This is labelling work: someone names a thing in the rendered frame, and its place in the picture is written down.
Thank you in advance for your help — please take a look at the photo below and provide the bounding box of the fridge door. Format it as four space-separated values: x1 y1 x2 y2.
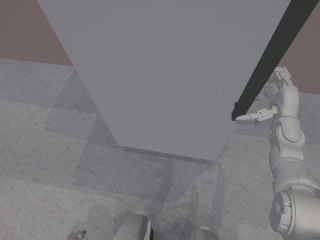
37 0 291 161

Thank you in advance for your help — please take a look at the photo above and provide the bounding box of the left robot hand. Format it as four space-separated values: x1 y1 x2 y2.
65 230 86 240

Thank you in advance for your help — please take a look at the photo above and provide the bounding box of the right robot hand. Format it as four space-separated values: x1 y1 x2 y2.
234 66 299 127

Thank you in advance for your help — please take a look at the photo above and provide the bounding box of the left robot thigh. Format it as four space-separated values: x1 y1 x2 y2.
113 214 152 240

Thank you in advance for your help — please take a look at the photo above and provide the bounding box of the right robot forearm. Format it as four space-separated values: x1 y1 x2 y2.
269 116 320 198

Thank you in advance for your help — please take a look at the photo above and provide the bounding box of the handle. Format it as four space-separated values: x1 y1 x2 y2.
231 0 320 121

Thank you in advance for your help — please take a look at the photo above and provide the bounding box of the left robot shin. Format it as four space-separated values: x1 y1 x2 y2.
136 210 147 216

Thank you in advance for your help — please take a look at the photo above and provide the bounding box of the robot right upper arm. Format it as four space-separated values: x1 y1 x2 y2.
269 190 320 240

